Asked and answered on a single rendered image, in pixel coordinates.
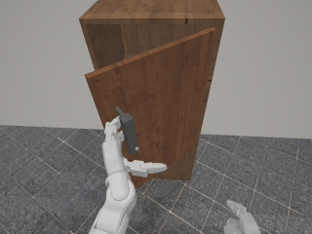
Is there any robot left forearm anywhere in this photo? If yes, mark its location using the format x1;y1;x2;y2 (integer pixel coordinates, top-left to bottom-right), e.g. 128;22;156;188
89;171;137;234

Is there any robot left hand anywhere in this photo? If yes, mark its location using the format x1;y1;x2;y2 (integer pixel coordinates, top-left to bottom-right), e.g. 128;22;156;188
101;116;168;177

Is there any handle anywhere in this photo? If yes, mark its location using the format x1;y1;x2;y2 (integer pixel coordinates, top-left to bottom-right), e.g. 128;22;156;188
114;105;139;155

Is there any robot right hand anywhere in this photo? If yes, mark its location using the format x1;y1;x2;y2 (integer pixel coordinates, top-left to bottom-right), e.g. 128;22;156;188
223;200;261;234

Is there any cupboard door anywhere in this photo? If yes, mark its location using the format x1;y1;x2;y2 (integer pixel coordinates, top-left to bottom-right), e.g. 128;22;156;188
85;27;217;189

